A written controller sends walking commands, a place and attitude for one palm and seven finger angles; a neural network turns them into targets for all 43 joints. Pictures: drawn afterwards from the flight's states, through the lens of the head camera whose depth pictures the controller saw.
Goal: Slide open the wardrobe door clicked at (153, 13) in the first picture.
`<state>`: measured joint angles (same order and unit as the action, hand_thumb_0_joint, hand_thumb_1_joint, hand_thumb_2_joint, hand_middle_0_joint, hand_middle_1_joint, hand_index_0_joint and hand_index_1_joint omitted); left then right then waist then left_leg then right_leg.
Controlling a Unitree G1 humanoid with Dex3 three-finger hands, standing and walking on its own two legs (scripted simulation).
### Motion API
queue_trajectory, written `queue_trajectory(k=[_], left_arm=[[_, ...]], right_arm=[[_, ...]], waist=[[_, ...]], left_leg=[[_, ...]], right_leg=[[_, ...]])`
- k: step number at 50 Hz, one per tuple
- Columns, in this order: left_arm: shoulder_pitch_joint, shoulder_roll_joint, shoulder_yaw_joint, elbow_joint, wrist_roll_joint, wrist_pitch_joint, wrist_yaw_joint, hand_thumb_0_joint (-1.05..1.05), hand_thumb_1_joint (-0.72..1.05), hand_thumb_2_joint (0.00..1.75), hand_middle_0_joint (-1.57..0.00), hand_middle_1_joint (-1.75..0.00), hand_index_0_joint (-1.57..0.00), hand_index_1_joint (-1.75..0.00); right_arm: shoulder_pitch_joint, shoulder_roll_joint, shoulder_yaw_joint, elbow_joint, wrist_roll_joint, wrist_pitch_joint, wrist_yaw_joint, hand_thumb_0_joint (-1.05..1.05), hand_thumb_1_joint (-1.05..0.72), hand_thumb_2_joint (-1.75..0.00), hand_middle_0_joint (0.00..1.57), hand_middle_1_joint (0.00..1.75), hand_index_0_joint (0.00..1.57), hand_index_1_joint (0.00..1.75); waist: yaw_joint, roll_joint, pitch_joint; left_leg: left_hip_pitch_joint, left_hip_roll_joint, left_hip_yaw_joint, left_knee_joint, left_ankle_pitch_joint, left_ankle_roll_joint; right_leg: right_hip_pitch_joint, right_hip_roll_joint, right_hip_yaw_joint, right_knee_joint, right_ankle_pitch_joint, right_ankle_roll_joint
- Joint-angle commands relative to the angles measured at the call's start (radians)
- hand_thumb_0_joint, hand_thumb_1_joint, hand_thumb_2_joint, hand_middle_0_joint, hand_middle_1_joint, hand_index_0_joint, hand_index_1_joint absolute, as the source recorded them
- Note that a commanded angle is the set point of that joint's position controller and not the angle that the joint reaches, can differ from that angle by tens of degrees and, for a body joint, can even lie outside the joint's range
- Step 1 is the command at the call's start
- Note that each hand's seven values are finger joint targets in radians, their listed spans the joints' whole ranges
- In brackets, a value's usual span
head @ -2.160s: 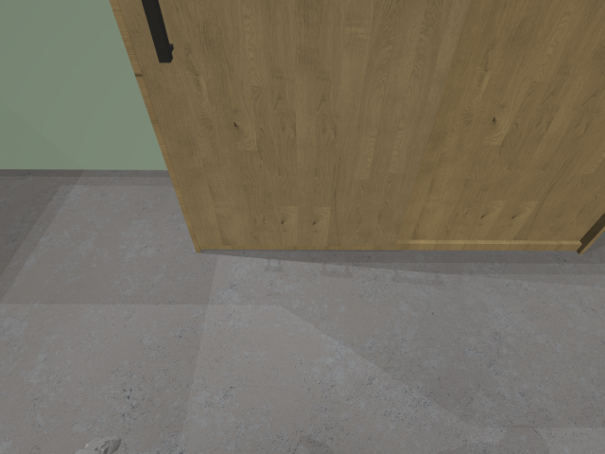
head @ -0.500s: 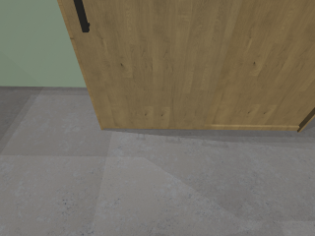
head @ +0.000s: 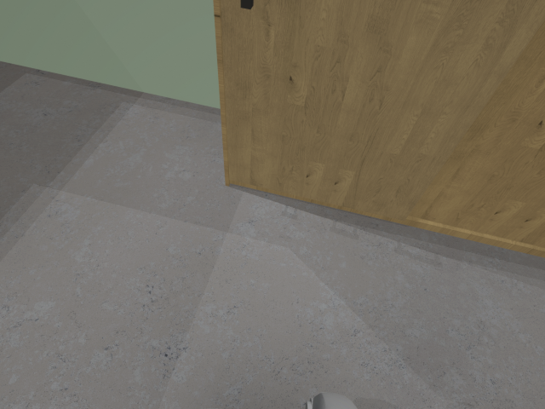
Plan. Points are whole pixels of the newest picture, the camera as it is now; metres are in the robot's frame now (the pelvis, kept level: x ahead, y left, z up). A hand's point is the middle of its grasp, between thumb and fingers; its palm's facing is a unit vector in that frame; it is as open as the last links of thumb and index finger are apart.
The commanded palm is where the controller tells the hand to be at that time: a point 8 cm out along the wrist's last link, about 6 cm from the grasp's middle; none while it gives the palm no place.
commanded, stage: walk to a spot facing it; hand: left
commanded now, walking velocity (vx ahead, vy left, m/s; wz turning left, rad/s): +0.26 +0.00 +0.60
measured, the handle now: out of the picture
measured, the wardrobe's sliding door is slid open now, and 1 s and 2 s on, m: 0.00 0.00 0.00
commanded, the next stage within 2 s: turn to face it in 0.78 s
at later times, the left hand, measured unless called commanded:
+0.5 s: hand out of the picture -0.01 +0.17 -0.15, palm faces +0.37 -0.90 -0.24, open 7.4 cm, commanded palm none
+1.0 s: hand (63, 400) +0.15 +0.33 -0.16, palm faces +0.57 -0.79 -0.20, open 7.4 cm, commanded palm none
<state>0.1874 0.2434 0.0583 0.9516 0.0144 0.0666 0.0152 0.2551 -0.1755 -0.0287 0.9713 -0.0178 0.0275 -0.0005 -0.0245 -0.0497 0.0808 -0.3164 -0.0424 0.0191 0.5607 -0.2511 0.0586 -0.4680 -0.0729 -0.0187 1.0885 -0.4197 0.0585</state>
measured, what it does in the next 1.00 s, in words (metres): walks ahead, turning left: right foot, then left foot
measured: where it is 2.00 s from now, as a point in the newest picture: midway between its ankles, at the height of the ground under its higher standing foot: (204, 383)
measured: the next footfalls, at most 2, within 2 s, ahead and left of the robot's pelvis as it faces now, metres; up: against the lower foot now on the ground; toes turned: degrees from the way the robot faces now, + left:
right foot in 0.28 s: +0.06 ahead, -0.15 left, +0.00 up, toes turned +8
left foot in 0.68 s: +0.18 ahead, +0.19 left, +0.00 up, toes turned +35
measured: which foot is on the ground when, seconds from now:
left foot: down 0.00-0.26, up 0.28-0.66, down 0.68-1.00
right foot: up 0.00-0.26, down 0.28-0.68, up 0.70-1.00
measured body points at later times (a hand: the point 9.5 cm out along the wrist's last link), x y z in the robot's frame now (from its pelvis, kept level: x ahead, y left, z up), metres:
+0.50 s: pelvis +0.06 -0.01 +0.01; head +0.07 -0.02 +0.46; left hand -0.03 +0.21 -0.13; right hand +0.21 -0.26 -0.13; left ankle +0.07 +0.13 -0.65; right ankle +0.02 -0.15 -0.73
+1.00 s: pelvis +0.19 +0.12 +0.01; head +0.19 +0.14 +0.46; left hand +0.12 +0.37 -0.14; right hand +0.38 -0.04 -0.13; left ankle +0.15 +0.17 -0.73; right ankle +0.34 +0.03 -0.66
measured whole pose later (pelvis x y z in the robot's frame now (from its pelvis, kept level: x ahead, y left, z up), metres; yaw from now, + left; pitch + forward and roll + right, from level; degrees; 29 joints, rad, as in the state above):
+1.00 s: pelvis +0.19 +0.12 +0.01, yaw +32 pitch -1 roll +1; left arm 0.22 0.21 0.07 0.94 0.03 0.00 0.00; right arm 0.23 -0.17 -0.04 0.97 -0.01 -0.05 -0.01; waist 0.01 -0.04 0.03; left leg -0.16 -0.08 0.09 0.41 -0.24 0.10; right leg -0.60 -0.14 -0.04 1.03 -0.22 0.08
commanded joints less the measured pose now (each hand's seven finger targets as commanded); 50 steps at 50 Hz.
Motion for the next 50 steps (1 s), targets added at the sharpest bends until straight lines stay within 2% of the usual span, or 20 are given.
queue_trajectory(k=[1, 5, 8, 11, 12, 13, 14, 16, 18, 20, 28, 30, 32, 33, 34, 35, 36, 38, 41, 50], left_arm=[[-0.004, 0.069, 0.025, -0.088, -0.002, -0.037, 0.003, 0.00, 0.90, 0.90, -0.20, -0.30, -0.20, -0.30], [-0.021, 0.052, 0.023, -0.106, 0.003, -0.044, -0.009, 0.00, 0.90, 0.90, -0.20, -0.30, -0.20, -0.30], [0.000, 0.049, 0.022, -0.113, 0.003, -0.056, -0.016, 0.00, 0.90, 0.90, -0.20, -0.30, -0.20, -0.30], [0.179, 0.055, 0.031, -0.069, 0.003, -0.068, -0.018, 0.00, 0.90, 0.90, -0.20, -0.30, -0.20, -0.30], [0.265, 0.109, 0.043, -0.055, 0.013, -0.080, -0.010, 0.00, 0.90, 0.90, -0.20, -0.30, -0.20, -0.30], [0.294, 0.203, 0.056, -0.061, 0.028, -0.090, 0.007, 0.00, 0.90, 0.90, -0.20, -0.30, -0.20, -0.30], [0.259, 0.206, 0.041, -0.074, 0.004, -0.087, 0.011, 0.00, 0.90, 0.90, -0.20, -0.30, -0.20, -0.30], [0.158, 0.181, 0.043, -0.088, 0.008, -0.115, 0.010, 0.00, 0.90, 0.90, -0.20, -0.30, -0.20, -0.30], [0.103, 0.104, 0.019, -0.076, 0.012, -0.130, 0.009, 0.00, 0.90, 0.90, -0.20, -0.30, -0.20, -0.30], [0.171, 0.085, 0.011, -0.046, 0.010, -0.140, 0.007, 0.00, 0.90, 0.90, -0.20, -0.30, -0.20, -0.30], [0.312, 0.120, 0.018, 0.018, 0.022, -0.138, 0.012, 0.00, 0.90, 0.90, -0.20, -0.30, -0.20, -0.30], [0.298, 0.149, 0.027, 0.015, 0.022, -0.137, 0.010, 0.00, 0.90, 0.90, -0.20, -0.30, -0.20, -0.30], [0.274, 0.184, 0.037, 0.016, 0.018, -0.135, 0.003, 0.00, 0.90, 0.90, -0.20, -0.30, -0.20, -0.30], [0.270, 0.179, 0.037, 0.001, 0.012, -0.136, -0.005, 0.00, 0.90, 0.90, -0.20, -0.30, -0.20, -0.30], [0.276, 0.122, 0.034, -0.043, -0.002, -0.132, -0.027, 0.00, 0.90, 0.90, -0.20, -0.30, -0.20, -0.30], [0.177, 0.106, 0.028, -0.101, -0.009, -0.126, -0.028, 0.00, 0.90, 0.90, -0.20, -0.30, -0.20, -0.30], [0.145, 0.104, 0.031, -0.103, -0.010, -0.123, -0.016, 0.00, 0.90, 0.90, -0.20, -0.30, -0.20, -0.30], [0.131, 0.083, 0.033, -0.063, 0.003, -0.112, -0.023, 0.00, 0.90, 0.90, -0.20, -0.30, -0.20, -0.30], [0.222, 0.037, 0.027, -0.012, 0.021, -0.085, -0.027, 0.00, 0.90, 0.90, -0.20, -0.30, -0.20, -0.30], [0.104, -0.014, -0.002, -0.014, 0.012, -0.065, -0.010, 0.00, 0.90, 0.90, -0.20, -0.30, -0.20, -0.30]], right_arm=[[0.041, -0.223, -0.066, -0.060, -0.001, -0.029, -0.021, 0.00, -0.90, -0.90, 0.20, 0.30, 0.20, 0.30], [0.063, -0.234, -0.078, -0.054, -0.008, -0.023, -0.015, 0.00, -0.90, -0.90, 0.20, 0.30, 0.20, 0.30], [0.054, -0.246, -0.083, -0.059, -0.011, -0.024, -0.011, 0.00, -0.90, -0.90, 0.20, 0.30, 0.20, 0.30], [-0.034, -0.237, -0.087, -0.089, -0.007, -0.019, -0.007, 0.00, -0.90, -0.90, 0.20, 0.30, 0.20, 0.30], [-0.069, -0.188, -0.079, -0.106, 0.000, -0.020, -0.002, 0.00, -0.90, -0.90, 0.20, 0.30, 0.20, 0.30], [-0.047, -0.095, -0.058, -0.138, 0.009, -0.028, 0.001, 0.00, -0.90, -0.90, 0.20, 0.30, 0.20, 0.30], [-0.108, -0.153, -0.071, -0.160, -0.018, -0.033, 0.006, 0.00, -0.90, -0.90, 0.20, 0.30, 0.20, 0.30], [-0.103, -0.160, -0.079, -0.152, -0.018, -0.017, 0.036, 0.00, -0.90, -0.90, 0.20, 0.30, 0.20, 0.30], [-0.071, -0.139, -0.076, -0.122, -0.022, -0.010, 0.053, 0.00, -0.90, -0.90, 0.20, 0.30, 0.20, 0.30], [-0.080, -0.111, -0.066, -0.115, -0.014, -0.010, 0.058, 0.00, -0.90, -0.90, 0.20, 0.30, 0.20, 0.30], [-0.304, -0.078, -0.031, -0.191, -0.010, -0.019, 0.080, 0.00, -0.90, -0.90, 0.20, 0.30, 0.20, 0.30], [-0.263, -0.093, -0.034, -0.184, -0.009, -0.029, 0.077, 0.00, -0.90, -0.90, 0.20, 0.30, 0.20, 0.30], [-0.077, -0.143, -0.052, -0.141, -0.016, -0.043, 0.059, 0.00, -0.90, -0.90, 0.20, 0.30, 0.20, 0.30], [0.079, -0.209, -0.070, -0.105, -0.020, -0.047, 0.044, 0.00, -0.90, -0.90, 0.20, 0.30, 0.20, 0.30], [0.182, -0.354, -0.107, -0.082, -0.022, -0.051, 0.028, 0.00, -0.90, -0.90, 0.20, 0.30, 0.20, 0.30], [0.235, -0.416, -0.119, -0.068, 0.002, -0.051, 0.019, 0.00, -0.90, -0.90, 0.20, 0.30, 0.20, 0.30], [0.193, -0.391, -0.108, -0.063, 0.012, -0.057, 0.010, 0.00, -0.90, -0.90, 0.20, 0.30, 0.20, 0.30], [0.015, -0.276, -0.081, -0.108, 0.005, -0.071, -0.001, 0.00, -0.90, -0.90, 0.20, 0.30, 0.20, 0.30], [-0.060, -0.189, -0.052, -0.105, 0.003, -0.096, -0.001, 0.00, -0.90, -0.90, 0.20, 0.30, 0.20, 0.30], [0.055, -0.111, -0.039, -0.008, 0.003, -0.098, -0.024, 0.00, -0.90, -0.90, 0.20, 0.30, 0.20, 0.30]], waist=[[-0.010, 0.156, -0.148], [-0.027, 0.187, -0.112], [-0.018, 0.208, -0.088], [0.074, 0.180, -0.078], [0.125, 0.039, -0.072], [0.130, -0.293, -0.067], [0.110, -0.148, 0.010], [0.053, -0.159, 0.053], [0.003, -0.076, 0.080], [0.020, -0.068, 0.052], [0.094, -0.117, 0.081], [0.069, -0.114, 0.035], [-0.021, -0.081, -0.098], [-0.098, -0.020, -0.223], [-0.130, 0.259, -0.331], [-0.149, 0.244, -0.371], [-0.126, 0.156, -0.359], [-0.050, 0.148, -0.165], [0.037, 0.146, -0.083], [0.030, 0.092, -0.034]], left_leg=[[0.178, 0.249, -0.357, -0.248, 0.200, 0.119], [0.142, 0.239, -0.443, -0.308, -0.187, 0.125], [0.075, 0.222, -0.503, -0.310, -0.260, 0.126], [-0.178, 0.135, -0.437, -0.226, -0.352, 0.073], [-0.369, 0.057, -0.345, -0.042, -0.362, 0.020], [-0.586, -0.060, -0.095, 0.322, -0.325, -0.055], [-0.576, 0.010, -0.108, 0.471, -0.279, -0.056], [-0.507, 0.077, -0.097, 0.610, -0.134, -0.064], [-0.452, 0.113, -0.055, 0.643, -0.010, -0.081], [-0.445, 0.107, -0.011, 0.620, 0.037, -0.090], [-0.351, 0.114, 0.104, 0.240, 0.031, -0.059], [-0.209, 0.080, 0.139, 0.165, -0.020, -0.031], [0.059, -0.004, 0.195, 0.060, -0.044, 0.004], [0.347, 0.035, 0.131, -0.040, 0.035, 0.027], [0.624, 0.335, -0.314, -0.055, 0.166, 0.132], [0.651, 0.484, -0.564, -0.182, 0.276, 0.209], [0.539, 0.490, -0.516, -0.213, 0.130, 0.207], [0.243, 0.382, -0.371, -0.270, -0.010, 0.139], [0.063, 0.272, -0.189, -0.303, 0.186, 0.105], [0.173, 0.266, -0.061, -0.282, 0.561, 0.109]], right_leg=[[-0.057, -0.005, 0.029, -0.066, 0.003, 0.016], [-0.035, 0.028, 0.005, -0.217, -0.038, 0.007], [0.054, 0.057, -0.007, -0.345, -0.055, -0.007], [0.401, 0.090, -0.050, -0.598, 0.053, -0.026], [0.590, -0.009, 0.056, -0.764, 0.004, -0.057], [0.677, -0.351, 0.445, -0.943, -0.292, -0.151], [0.485, -0.429, 0.486, -0.982, -0.313, -0.179], [0.288, -0.369, 0.422, -1.032, -0.379, -0.162], [0.265, -0.280, 0.176, -0.977, -0.122, -0.135], [0.343, -0.235, 0.035, -0.929, 0.119, -0.125], [0.448, -0.258, -0.156, -0.850, 0.466, -0.117], [0.451, -0.280, -0.186, -0.757, 0.661, -0.115], [0.441, -0.263, -0.265, -0.463, 0.868, -0.088], [0.304, -0.245, -0.264, -0.183, 0.757, -0.053], [-0.059, -0.079, -0.219, 0.155, -0.020, 0.009], [-0.227, -0.034, -0.076, 0.306, -0.175, 0.005], [-0.228, -0.060, -0.008, 0.366, -0.102, -0.008], [-0.204, -0.122, 0.014, 0.303, 0.025, -0.001], [-0.091, -0.112, -0.003, 0.170, 0.113, 0.015], [-0.059, -0.051, -0.016, -0.197, 0.229, 0.003]])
